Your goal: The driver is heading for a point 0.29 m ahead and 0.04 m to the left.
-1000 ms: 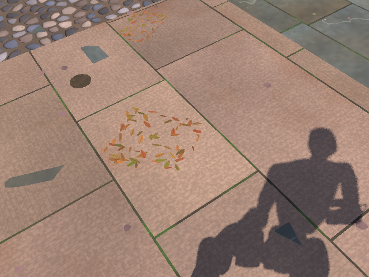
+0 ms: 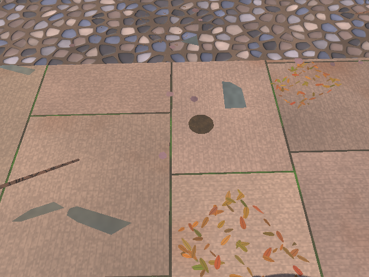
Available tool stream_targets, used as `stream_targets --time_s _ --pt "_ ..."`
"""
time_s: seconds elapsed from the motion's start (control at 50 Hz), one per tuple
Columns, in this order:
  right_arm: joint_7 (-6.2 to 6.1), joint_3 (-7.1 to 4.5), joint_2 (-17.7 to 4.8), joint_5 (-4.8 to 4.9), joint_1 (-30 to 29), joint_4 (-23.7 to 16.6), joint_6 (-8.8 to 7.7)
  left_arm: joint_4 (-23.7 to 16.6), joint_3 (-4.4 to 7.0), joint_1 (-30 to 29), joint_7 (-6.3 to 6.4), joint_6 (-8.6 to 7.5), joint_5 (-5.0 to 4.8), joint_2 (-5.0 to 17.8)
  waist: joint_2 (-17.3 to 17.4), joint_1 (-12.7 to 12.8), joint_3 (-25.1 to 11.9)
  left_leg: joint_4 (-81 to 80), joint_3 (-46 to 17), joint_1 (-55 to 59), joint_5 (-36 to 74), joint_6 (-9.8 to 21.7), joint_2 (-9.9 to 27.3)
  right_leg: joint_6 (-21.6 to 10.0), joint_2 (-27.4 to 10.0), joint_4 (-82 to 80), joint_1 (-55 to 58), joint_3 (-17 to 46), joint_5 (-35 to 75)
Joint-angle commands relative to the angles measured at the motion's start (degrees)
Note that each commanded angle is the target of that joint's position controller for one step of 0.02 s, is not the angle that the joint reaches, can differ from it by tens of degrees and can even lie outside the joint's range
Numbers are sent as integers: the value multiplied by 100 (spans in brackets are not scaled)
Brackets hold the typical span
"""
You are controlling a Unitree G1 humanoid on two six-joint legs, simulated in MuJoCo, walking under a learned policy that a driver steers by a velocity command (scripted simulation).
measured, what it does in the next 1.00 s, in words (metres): walks ahead: left foot, then right foot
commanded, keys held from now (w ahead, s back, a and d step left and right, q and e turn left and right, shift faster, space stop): w+q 0.10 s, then no key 0.90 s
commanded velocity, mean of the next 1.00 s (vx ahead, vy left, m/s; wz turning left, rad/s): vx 0.17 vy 0.00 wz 0.20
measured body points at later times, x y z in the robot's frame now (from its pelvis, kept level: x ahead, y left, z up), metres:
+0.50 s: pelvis +0.21 +0.06 +0.00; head +0.24 +0.09 +0.44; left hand +0.30 +0.36 -0.12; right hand +0.39 -0.18 -0.10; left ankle +0.23 +0.14 -0.74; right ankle +0.31 -0.10 -0.70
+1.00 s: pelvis +0.28 +0.04 -0.01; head +0.28 +0.05 +0.44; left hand +0.35 +0.32 -0.13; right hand +0.41 -0.20 -0.14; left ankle +0.23 +0.14 -0.74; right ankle +0.31 -0.09 -0.74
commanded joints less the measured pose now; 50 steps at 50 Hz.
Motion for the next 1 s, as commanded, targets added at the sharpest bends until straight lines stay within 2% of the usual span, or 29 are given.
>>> stream_targets --time_s 0.02,0.08,0.1,0.12,0.14,0.16,0.18,0.2,0.22,0.24,0.26,0.28,0.3,0.32,0.34,0.38,0.44,0.54,0.58,0.6,0.62,0.64,0.66,0.68,0.7,0.74,0.78,0.86,1.0 --pt "119 37 -70 0 -532 -479 -119 -327 237 -329 48 -52 -41 969 -594 -3 115 -842 191 -7 689 62 47 -789 -1501 -698 81 481 1663" --pt "216 45 -84 29 -940 -651 -128 -169 286 -139 50 26 -126 1111 -582 78 261 -1385 408 101 556 227 -23 -701 -1638 -613 444 216 1888" --pt "243 28 -125 27 -1004 -705 -124 -132 304 -120 49 61 -161 1160 -597 47 270 -1511 486 159 359 313 -74 -658 -1691 -495 598 134 2210" --pt "258 -2 -172 -7 -990 -743 -125 -110 314 -154 57 104 -188 1211 -613 -47 249 -1673 599 413 86 417 -224 -607 -1683 -185 647 33 3218" --pt "259 -61 -274 -60 -810 -736 -124 -97 335 -164 80 146 -219 1301 -721 -203 56 -1750 771 839 -186 525 -465 -551 -1661 293 712 -41 4474" --pt "251 -165 -459 -100 -275 -621 -130 -96 343 -210 105 185 -250 1358 -774 -532 -291 -1956 872 1579 -172 666 -712 -453 -1571 1073 666 -118 5298" --pt "193 -319 -718 -105 603 -380 -136 -118 298 -272 122 194 -275 1279 -640 -1020 -771 -2468 842 2918 636 861 -893 -247 -1339 2170 184 -275 5163" --pt "58 -434 -1133 -127 1288 -229 -83 -254 167 -173 116 143 -91 972 11 -1243 -1340 -2319 -201 4680 2370 1158 -99 59 -1013 3841 -1250 -265 2739" --pt "-17 -394 -1647 -241 911 -407 -112 -450 -105 620 0 49 115 290 1338 -442 -2345 -2172 -3027 6429 3978 2434 1799 415 -98 5968 -3309 299 -2701" --pt "3 -294 -1150 -205 1103 -490 -108 -201 12 296 -44 -3 -67 933 366 -1011 -3140 -2571 -3162 6145 3730 2524 1857 415 -195 6407 -3164 1338 -2579" --pt "45 -194 -898 -176 814 -376 -136 -359 57 -282 -47 17 -258 1046 257 -969 -2208 -2652 -2135 5526 3919 2252 1543 378 -445 6268 -3535 1252 -2180" --pt "53 -139 -688 -73 519 -288 -163 -379 21 -472 14 30 -193 921 -60 -770 -1508 -2797 -1574 4712 3552 1926 1175 372 -643 5760 -3599 1138 -1766" --pt "40 -85 -537 -50 214 -283 -168 -321 39 -530 77 82 -91 915 -87 -596 -1130 -2999 -1282 3986 3309 1748 980 418 -756 5417 -3368 1124 -1474" --pt "36 -65 -524 -110 2 -292 -171 -280 59 -384 100 175 -79 933 38 -377 -981 -3241 -1019 3284 3308 1686 841 455 -801 5259 -2831 1143 -1234" --pt "37 -71 -543 -182 -136 -263 -191 -205 57 -191 125 263 -68 853 90 -232 -978 -3402 -823 2821 3378 1688 778 512 -747 5154 -2419 1094 -1022" --pt "23 -62 -517 -226 -297 -141 -263 -132 26 1 180 366 -35 665 130 -87 -985 -3538 -459 2430 3586 1724 672 614 -699 4668 -2084 1057 -705" --pt "-47 -30 -459 -233 -372 81 -246 -179 -28 -313 217 419 18 483 228 -150 -954 -3570 -160 2395 3190 1572 493 634 -701 3603 -1914 1093 -145" --pt "-70 23 -443 -268 -213 443 -123 -262 -23 -902 187 489 -31 541 274 -416 -734 -3638 -438 2491 1469 1471 579 548 -628 2357 -1559 1137 143" --pt "-54 77 -356 -214 -259 552 -85 -250 -16 -886 168 483 9 522 244 -327 -648 -3434 -551 2474 830 1338 535 424 -533 1684 -1194 1071 173" --pt "-50 124 -256 -169 -252 608 -74 -219 -27 -813 155 463 64 495 144 -224 -616 -3284 -521 2386 358 1121 369 334 -499 1041 -809 1036 718" --pt "-54 176 -116 -201 -24 687 -90 -241 -7 -840 162 439 118 660 -101 -298 -609 -3100 -472 2264 -113 812 117 233 -759 769 -447 1331 1677" --pt "-47 166 -132 -287 374 770 -120 -309 47 -937 187 437 115 996 -651 -621 -634 -2863 -244 2065 -742 568 -284 43 -1117 941 -207 1600 2463" --pt "-71 170 -62 -254 590 857 -110 -230 55 -1133 170 456 56 933 -1160 -798 -664 -2981 23 2255 -993 403 -522 -173 -1079 998 -550 1566 1639" --pt "-104 159 -226 -249 227 865 -66 -250 8 -1198 114 454 29 628 -968 -545 -514 -2926 77 2528 -815 323 -522 -110 -856 875 -933 1485 890" --pt "-137 130 -285 -214 12 850 -11 -207 -37 -1184 86 435 65 489 -838 -465 -447 -2868 74 2585 -657 348 -486 8 -748 835 -1046 1398 743" --pt "-182 125 -267 -211 -20 912 93 -123 -54 -1152 57 364 61 480 -768 -439 -427 -2854 -10 2626 -274 401 -412 123 -636 902 -945 1276 1062" --pt "-192 117 -258 -203 6 1012 114 -12 -55 -1063 68 323 32 486 -653 -418 -510 -2840 -40 2742 45 409 -369 131 -603 1002 -808 1216 1373" --pt "-211 98 -233 -157 3 1259 115 152 -57 -1083 113 342 12 500 -445 -394 -548 -2808 -29 2884 472 376 -351 91 -558 1060 -665 1171 1652" --pt "-257 80 -233 -142 -11 1683 150 460 -57 -1176 145 403 3 478 -253 -406 -429 -2887 -8 2999 552 333 -334 71 -464 992 -620 1097 1530"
